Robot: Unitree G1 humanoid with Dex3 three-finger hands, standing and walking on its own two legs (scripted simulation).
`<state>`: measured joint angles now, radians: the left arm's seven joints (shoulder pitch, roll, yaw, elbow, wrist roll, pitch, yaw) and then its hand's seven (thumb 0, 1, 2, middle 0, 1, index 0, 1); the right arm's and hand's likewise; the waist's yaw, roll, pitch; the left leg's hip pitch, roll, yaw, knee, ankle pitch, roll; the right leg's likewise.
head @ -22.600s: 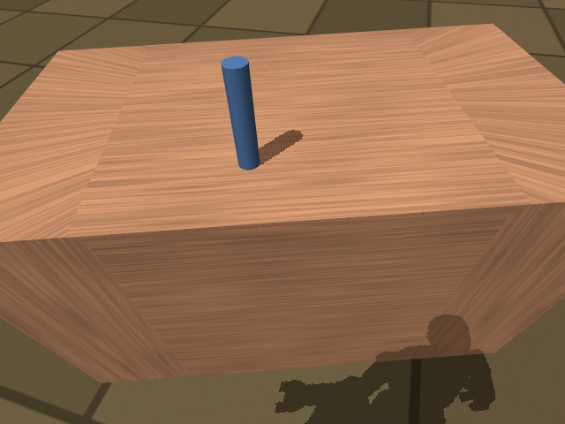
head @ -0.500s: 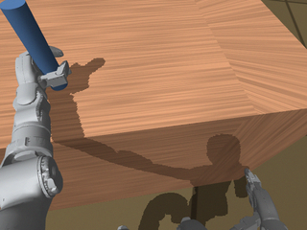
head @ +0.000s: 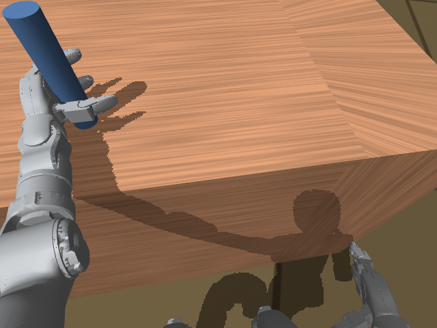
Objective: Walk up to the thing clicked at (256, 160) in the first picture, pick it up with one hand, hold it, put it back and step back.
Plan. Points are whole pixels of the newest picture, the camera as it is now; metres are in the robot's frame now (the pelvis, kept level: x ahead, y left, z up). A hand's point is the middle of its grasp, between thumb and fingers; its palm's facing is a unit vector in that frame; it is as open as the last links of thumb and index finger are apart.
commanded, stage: withdraw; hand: left
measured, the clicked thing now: (60, 76) +0.51 +0.22 +0.18
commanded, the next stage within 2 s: rise in 0.44 s
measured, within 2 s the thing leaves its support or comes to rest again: neither
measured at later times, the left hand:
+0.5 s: hand (6, 37) +0.50 +0.25 +0.25, palm faces +0.26 -0.96 -0.02, open 17.0 cm
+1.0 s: hand out of the picture +0.39 +0.38 +0.28, palm faces +0.56 -0.78 -0.27, open 17.4 cm
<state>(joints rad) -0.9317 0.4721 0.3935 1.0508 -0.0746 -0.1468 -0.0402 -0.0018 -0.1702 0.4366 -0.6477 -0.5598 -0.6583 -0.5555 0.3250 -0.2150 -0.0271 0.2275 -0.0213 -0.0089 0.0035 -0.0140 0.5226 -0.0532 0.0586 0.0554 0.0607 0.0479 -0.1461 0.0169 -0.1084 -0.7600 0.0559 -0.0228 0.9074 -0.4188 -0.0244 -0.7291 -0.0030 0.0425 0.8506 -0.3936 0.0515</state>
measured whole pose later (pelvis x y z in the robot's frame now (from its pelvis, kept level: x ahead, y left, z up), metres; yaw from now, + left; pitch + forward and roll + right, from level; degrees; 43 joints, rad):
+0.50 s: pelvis +0.01 +0.00 +0.01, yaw +0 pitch +12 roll -2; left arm -0.99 0.60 0.41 0.97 -0.07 0.05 -0.09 -0.01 -0.43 0.05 -0.07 -0.04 -0.08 -0.03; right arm 0.36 -0.24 -0.05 0.26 0.02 -0.01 -0.01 -0.01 0.54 -0.05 0.06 0.06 0.06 0.05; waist -0.12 0.03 -0.14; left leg -0.62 0.06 -0.02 0.82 -0.40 -0.03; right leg -0.59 0.00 0.04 0.76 -0.38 0.05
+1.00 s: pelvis +0.00 +0.00 +0.02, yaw +2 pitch +7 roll -1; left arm -0.71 0.73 0.45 0.73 0.02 -0.01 -0.05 -0.01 -0.53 0.02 -0.06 -0.04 -0.06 -0.04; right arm 0.36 -0.25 -0.05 0.40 0.04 -0.06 0.02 -0.02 0.56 -0.06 0.06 0.06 0.06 0.05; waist 0.00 0.02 -0.10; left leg -0.50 0.03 -0.04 0.73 -0.35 -0.03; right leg -0.47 -0.03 0.02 0.69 -0.34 0.05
